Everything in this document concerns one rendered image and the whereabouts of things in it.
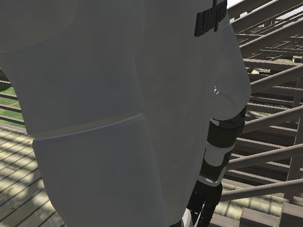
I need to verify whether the right robot upper arm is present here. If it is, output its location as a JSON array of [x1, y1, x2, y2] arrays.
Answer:
[[211, 11, 251, 121]]

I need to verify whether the left robot upper arm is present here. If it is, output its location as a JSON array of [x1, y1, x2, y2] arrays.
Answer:
[[0, 0, 169, 227]]

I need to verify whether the robot torso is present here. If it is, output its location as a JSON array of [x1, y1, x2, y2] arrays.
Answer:
[[135, 0, 227, 227]]

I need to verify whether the robot right forearm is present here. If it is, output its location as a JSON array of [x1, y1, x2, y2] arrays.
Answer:
[[197, 105, 247, 187]]

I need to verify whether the right robot hand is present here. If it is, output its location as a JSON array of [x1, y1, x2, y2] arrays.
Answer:
[[187, 180, 223, 227]]

